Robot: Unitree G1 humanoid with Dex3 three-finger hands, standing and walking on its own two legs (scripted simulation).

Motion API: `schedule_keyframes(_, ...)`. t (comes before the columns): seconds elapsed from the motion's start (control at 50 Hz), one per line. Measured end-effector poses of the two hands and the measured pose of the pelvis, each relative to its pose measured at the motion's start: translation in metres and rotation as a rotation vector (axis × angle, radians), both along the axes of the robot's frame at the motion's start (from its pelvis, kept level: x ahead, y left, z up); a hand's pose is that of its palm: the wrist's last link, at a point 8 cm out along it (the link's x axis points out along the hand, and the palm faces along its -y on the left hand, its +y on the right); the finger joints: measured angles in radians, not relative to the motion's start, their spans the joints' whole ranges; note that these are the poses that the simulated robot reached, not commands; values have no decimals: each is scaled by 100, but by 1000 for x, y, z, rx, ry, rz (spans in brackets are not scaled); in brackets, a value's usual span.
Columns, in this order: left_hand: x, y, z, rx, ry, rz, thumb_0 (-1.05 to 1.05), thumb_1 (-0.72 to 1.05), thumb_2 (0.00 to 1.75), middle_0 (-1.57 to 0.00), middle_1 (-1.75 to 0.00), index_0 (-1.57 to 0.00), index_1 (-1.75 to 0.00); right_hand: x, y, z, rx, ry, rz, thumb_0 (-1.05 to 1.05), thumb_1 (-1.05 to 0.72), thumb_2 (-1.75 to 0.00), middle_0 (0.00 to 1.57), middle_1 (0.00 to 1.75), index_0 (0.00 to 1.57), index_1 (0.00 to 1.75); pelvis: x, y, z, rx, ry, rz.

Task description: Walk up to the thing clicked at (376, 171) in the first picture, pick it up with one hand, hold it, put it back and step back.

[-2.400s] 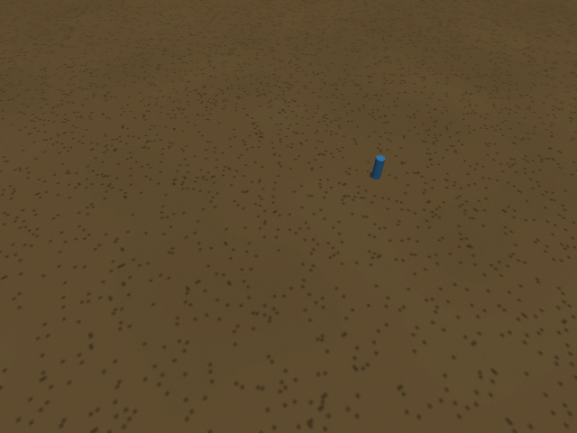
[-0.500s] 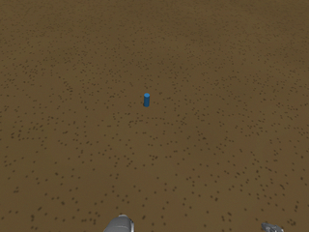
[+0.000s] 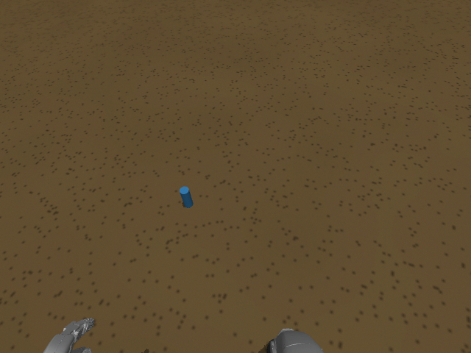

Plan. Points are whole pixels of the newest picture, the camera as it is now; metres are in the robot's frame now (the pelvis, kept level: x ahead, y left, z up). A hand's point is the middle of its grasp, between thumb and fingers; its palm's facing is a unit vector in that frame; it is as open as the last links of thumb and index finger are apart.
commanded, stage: walk up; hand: left
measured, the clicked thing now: (186, 197) +0.87 +0.23 -0.69
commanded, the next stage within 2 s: none
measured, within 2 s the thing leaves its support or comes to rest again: neither
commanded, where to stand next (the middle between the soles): +0.59 +0.01 m, yaw -1 degrees
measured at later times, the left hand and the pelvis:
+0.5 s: hand (87, 316) +0.22 +0.31 -0.14, palm faces -0.03 -0.93 -0.36, open 7.4 cm; pelvis +0.19 +0.02 +0.01, yaw -1 degrees
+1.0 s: hand (124, 204) +0.47 +0.26 -0.11, palm faces -0.09 -0.91 -0.41, open 7.4 cm; pelvis +0.36 +0.00 +0.01, yaw -2 degrees
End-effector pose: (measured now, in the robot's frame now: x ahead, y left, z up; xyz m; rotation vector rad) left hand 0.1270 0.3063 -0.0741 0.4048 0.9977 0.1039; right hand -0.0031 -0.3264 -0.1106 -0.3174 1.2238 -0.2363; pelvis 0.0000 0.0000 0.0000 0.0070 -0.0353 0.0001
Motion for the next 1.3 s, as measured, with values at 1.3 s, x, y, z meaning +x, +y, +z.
schedule_keyframes(1.3,365,-1,7,9,79,106,0,90,90,-21,-30,-20,-30,487,1,25,17,-43,68,1,-91,-90,20,30,21,30,441,-7,22,-27,-16,-19)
